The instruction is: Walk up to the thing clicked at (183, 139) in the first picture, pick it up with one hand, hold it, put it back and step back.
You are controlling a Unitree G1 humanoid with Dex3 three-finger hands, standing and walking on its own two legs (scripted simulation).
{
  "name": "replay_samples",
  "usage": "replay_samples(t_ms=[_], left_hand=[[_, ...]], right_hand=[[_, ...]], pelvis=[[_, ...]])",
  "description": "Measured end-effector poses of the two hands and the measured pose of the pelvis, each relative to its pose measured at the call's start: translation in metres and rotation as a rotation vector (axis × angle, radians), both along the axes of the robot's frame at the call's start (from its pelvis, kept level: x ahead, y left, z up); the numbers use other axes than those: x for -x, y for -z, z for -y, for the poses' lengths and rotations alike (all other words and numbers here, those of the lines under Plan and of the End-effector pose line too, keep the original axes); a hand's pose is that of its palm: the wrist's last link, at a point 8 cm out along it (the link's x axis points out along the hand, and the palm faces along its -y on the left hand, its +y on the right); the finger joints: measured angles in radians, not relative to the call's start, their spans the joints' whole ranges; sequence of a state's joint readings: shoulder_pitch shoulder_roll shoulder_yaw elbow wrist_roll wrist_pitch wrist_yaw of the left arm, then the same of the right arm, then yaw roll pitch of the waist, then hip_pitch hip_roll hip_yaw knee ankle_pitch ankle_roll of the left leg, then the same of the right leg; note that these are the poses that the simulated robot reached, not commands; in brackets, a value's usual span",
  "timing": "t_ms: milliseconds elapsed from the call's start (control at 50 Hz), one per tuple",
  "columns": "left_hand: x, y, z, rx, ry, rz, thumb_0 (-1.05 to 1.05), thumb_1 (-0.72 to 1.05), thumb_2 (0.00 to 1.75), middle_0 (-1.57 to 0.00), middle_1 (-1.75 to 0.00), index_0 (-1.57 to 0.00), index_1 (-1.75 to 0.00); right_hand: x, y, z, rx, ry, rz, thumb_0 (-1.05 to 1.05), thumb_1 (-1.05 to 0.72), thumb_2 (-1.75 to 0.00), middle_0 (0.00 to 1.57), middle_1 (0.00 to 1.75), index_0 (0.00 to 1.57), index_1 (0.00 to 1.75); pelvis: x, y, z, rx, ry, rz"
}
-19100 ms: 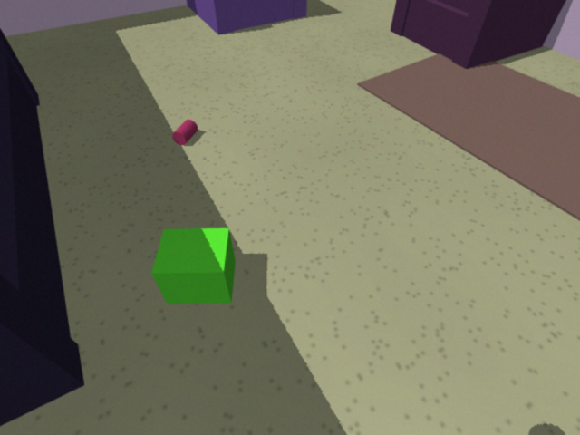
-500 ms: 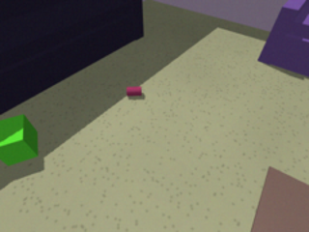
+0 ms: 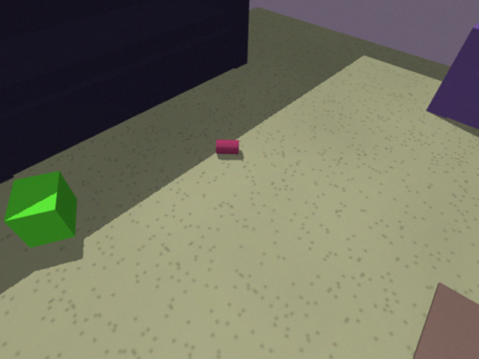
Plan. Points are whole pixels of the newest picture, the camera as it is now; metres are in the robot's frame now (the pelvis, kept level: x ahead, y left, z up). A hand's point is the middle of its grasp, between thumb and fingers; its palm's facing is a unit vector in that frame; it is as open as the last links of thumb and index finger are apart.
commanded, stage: walk up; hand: left
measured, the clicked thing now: (227, 146) +1.45 +0.13 -0.73
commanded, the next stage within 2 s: none
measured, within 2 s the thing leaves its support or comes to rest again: neither
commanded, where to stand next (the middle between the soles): +1.07 -0.10 m, yaw -1 degrees
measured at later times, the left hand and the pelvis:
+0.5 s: hand (109, 293) +0.29 +0.30 -0.14, palm faces -0.12 -0.94 -0.33, open 7.4 cm; pelvis +0.19 +0.02 -0.01, yaw -2 degrees
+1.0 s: hand (148, 220) +0.49 +0.27 -0.16, palm faces -0.05 -0.94 -0.35, open 7.4 cm; pelvis +0.44 -0.01 -0.02, yaw -1 degrees
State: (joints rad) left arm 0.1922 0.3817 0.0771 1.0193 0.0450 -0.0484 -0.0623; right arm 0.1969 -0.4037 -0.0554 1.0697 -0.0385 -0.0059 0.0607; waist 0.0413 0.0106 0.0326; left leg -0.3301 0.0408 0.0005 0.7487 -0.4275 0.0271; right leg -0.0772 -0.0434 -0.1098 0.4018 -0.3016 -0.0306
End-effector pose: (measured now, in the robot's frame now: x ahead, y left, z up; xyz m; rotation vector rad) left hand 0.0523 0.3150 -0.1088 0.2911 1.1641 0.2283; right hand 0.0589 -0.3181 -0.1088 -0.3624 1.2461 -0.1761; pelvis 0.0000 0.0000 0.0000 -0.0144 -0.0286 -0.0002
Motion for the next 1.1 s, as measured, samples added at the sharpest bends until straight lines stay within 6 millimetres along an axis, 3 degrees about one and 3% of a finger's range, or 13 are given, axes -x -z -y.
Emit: replay_samples(t_ms=[100, 180, 360, 440, 540, 600, 640, 760, 880, 1000, 1100], left_hand=[[0.007, 0.011, -0.040, -0.013, -0.032, -0.079, 0.01, 0.90, 0.89, -0.20, -0.30, -0.21, -0.30], [-0.014, 0.027, -0.062, -0.023, -0.018, -0.144, 0.01, 0.90, 0.89, -0.20, -0.30, -0.21, -0.30], [-0.125, 0.009, -0.049, 0.028, 0.079, -0.061, 0.01, 0.91, 0.89, -0.20, -0.30, -0.20, -0.30], [-0.181, 0.000, -0.037, 0.025, 0.121, -0.040, 0.01, 0.91, 0.89, -0.20, -0.30, -0.20, -0.30], [-0.267, -0.004, -0.015, -0.009, 0.160, 0.014, 0.01, 0.91, 0.89, -0.20, -0.30, -0.21, -0.30], [-0.319, -0.004, 0.004, -0.034, 0.163, 0.080, 0.01, 0.91, 0.89, -0.20, -0.30, -0.21, -0.30], [-0.343, -0.010, 0.017, -0.034, 0.161, 0.132, 0.01, 0.91, 0.89, -0.20, -0.30, -0.21, -0.30], [-0.376, -0.024, 0.035, -0.028, 0.140, 0.133, 0.00, 0.90, 0.89, -0.20, -0.30, -0.21, -0.30], [-0.396, -0.016, 0.027, -0.018, 0.114, 0.067, 0.01, 0.90, 0.89, -0.20, -0.30, -0.21, -0.30], [-0.428, 0.016, 0.003, -0.005, 0.076, -0.003, 0.01, 0.90, 0.89, -0.20, -0.30, -0.21, -0.30], [-0.473, 0.027, 0.001, 0.000, 0.086, -0.062, 0.01, 0.91, 0.89, -0.20, -0.30, -0.21, -0.30]], right_hand=[[-0.048, -0.012, -0.009, 0.042, -0.040, 0.063, 0.01, -0.90, -0.90, 0.20, 0.30, 0.20, 0.30], [-0.071, -0.014, -0.017, 0.082, -0.010, 0.144, 0.00, -0.90, -0.90, 0.20, 0.30, 0.20, 0.30], [-0.091, -0.023, -0.034, 0.046, 0.045, 0.090, 0.00, -0.90, -0.90, 0.21, 0.30, 0.20, 0.30], [-0.111, -0.014, -0.030, 0.015, 0.065, 0.064, 0.00, -0.90, -0.90, 0.21, 0.30, 0.20, 0.30], [-0.149, 0.009, -0.012, -0.012, 0.093, 0.028, 0.00, -0.89, -0.90, 0.21, 0.30, 0.21, 0.30], [-0.180, 0.027, 0.005, -0.016, 0.096, 0.002, 0.00, -0.90, -0.90, 0.21, 0.30, 0.21, 0.30], [-0.207, 0.029, 0.010, -0.024, 0.089, -0.003, 0.01, -0.90, -0.90, 0.21, 0.30, 0.20, 0.30], [-0.299, 0.012, 0.022, -0.038, 0.037, 0.085, 0.01, -0.90, -0.90, 0.20, 0.30, 0.20, 0.30], [-0.379, -0.003, 0.025, -0.020, -0.021, 0.120, 0.00, -0.90, -0.90, 0.20, 0.30, 0.20, 0.30], [-0.460, -0.006, 0.017, 0.032, -0.063, 0.155, 0.00, -0.90, -0.90, 0.20, 0.30, 0.20, 0.30], [-0.500, -0.015, 0.010, 0.048, -0.025, 0.220, 0.00, -0.90, -0.90, 0.20, 0.30, 0.20, 0.30]], pelvis=[[-0.030, 0.008, -0.021, 0.012, -0.017, 0.011], [-0.057, 0.019, -0.038, -0.015, 0.004, 0.023], [-0.124, 0.001, -0.041, -0.033, 0.028, 0.030], [-0.160, 0.000, -0.034, -0.038, 0.033, 0.025], [-0.216, 0.012, -0.013, -0.051, 0.043, 0.014], [-0.249, 0.023, 0.003, -0.020, 0.038, 0.020], [-0.266, 0.021, 0.012, -0.027, 0.040, 0.023], [-0.320, 0.005, 0.022, -0.025, 0.045, 0.022], [-0.376, 0.003, 0.023, -0.001, 0.035, 0.012], [-0.444, 0.021, 0.011, 0.007, 0.025, 0.012], [-0.485, 0.021, 0.008, -0.015, 0.038, 0.025]])
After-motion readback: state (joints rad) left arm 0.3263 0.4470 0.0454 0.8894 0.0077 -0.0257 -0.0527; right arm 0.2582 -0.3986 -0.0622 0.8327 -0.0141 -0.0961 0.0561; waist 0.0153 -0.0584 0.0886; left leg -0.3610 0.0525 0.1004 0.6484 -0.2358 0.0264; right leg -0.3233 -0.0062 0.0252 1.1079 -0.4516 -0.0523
